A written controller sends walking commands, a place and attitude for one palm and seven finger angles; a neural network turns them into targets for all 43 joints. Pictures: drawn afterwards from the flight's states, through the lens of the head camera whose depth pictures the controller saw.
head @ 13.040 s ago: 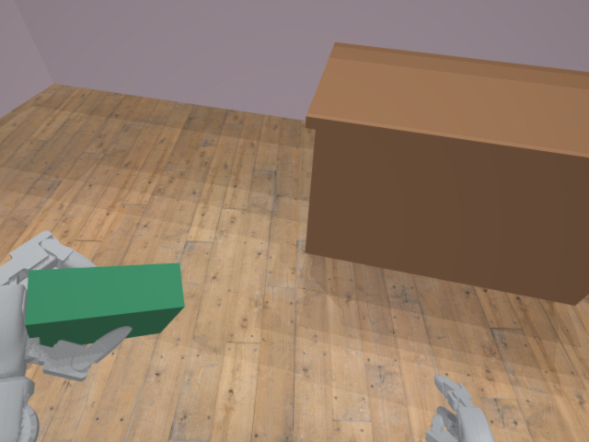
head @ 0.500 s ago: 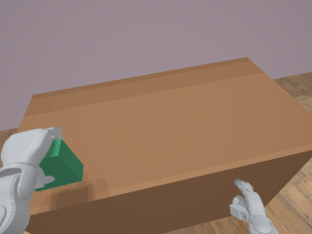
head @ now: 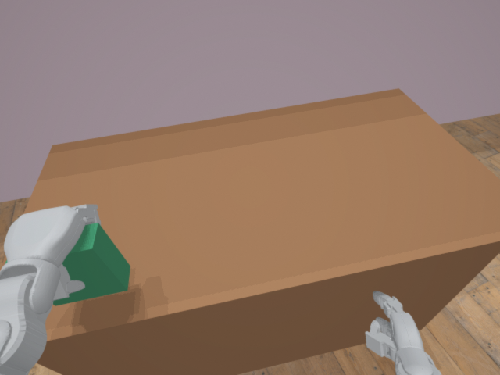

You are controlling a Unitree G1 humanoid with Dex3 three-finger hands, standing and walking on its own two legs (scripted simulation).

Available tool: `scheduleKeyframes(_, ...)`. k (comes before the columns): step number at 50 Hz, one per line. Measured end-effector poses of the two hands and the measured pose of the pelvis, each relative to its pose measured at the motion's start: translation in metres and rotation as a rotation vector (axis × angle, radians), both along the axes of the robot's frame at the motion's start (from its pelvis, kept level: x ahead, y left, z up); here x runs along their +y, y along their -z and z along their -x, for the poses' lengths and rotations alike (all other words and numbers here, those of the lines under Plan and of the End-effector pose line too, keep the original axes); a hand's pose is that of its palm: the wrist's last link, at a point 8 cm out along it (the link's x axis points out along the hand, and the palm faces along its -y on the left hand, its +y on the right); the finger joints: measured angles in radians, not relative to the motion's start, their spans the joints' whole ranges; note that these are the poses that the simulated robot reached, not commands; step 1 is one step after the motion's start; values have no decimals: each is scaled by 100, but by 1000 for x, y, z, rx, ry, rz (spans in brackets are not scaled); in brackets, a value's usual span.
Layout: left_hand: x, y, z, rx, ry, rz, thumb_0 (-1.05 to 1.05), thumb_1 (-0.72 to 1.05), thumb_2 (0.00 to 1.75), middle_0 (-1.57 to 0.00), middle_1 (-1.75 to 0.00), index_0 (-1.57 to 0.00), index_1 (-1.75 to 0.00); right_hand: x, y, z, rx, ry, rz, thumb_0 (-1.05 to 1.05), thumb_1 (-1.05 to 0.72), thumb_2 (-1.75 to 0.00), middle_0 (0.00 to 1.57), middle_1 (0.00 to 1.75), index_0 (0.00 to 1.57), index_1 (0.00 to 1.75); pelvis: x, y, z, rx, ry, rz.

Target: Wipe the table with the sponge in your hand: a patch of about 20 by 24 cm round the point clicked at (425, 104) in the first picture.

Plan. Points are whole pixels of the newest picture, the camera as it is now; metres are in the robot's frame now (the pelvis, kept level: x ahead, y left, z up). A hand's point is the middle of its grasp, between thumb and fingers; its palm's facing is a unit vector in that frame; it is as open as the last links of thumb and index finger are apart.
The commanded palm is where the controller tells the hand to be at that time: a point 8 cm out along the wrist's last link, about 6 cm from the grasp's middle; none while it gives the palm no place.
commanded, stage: move the sponge above the wiping area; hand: left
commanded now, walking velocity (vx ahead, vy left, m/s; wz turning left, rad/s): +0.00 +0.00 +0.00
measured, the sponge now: (82, 273) +0.22 +0.32 +0.05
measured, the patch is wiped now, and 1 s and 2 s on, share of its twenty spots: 0.00 0.00 0.00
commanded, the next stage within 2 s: lower the sponge onto the table in 1.12 s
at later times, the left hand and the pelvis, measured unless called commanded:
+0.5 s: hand (69, 255) +0.23 +0.33 +0.09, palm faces -0.05 -0.05 -1.00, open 9.3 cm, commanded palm +0.20 +0.32 +0.15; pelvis +0.01 +0.00 +0.00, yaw +0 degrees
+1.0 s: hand (64, 259) +0.22 +0.33 +0.08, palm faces -0.09 -0.05 -1.00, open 9.3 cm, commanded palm +0.20 +0.32 +0.15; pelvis +0.01 +0.00 +0.00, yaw +1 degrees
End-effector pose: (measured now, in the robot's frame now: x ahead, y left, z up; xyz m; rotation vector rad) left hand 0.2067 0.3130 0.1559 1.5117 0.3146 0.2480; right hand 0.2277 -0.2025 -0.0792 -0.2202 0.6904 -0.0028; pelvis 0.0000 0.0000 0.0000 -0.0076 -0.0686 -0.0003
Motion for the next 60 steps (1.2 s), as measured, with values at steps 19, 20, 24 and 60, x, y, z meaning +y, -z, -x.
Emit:
scheduleKeyframes(19,6,9,-7,2,9,-4,0,-44,105,-82,-140,-82,-140,-7,6,4,36,31,12,1,-90,-90,20,30,20,30,3,0,-7,20,0,2)
scheduleKeyframes(20,6,9,-7,3,5,-4,0,-44,105,-82,-140,-82,-140,-7,6,3,37,30,11,1,-90,-90,20,30,20,30,3,0,-8,20,1,2)
scheduleKeyframes(24,9,12,-5,11,-9,-3,0,-44,105,-82,-140,-82,-140,-5,6,1,39,23,10,1,-90,-90,20,30,20,30,3,0,-9,22,-2,2)
scheduleKeyframes(60,9,7,-1,-14,22,-22,0,-44,105,-82,-140,-82,-140,-11,6,1,38,34,21,1,-90,-90,20,30,20,30,0,1,-9,18,-4,5)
